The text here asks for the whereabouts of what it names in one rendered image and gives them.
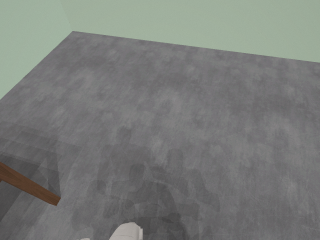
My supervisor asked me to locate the table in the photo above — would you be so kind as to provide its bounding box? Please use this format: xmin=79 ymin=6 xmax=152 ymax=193
xmin=0 ymin=162 xmax=61 ymax=206

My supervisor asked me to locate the left robot thigh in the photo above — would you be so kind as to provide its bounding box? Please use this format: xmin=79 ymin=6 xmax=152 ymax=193
xmin=109 ymin=223 xmax=143 ymax=240

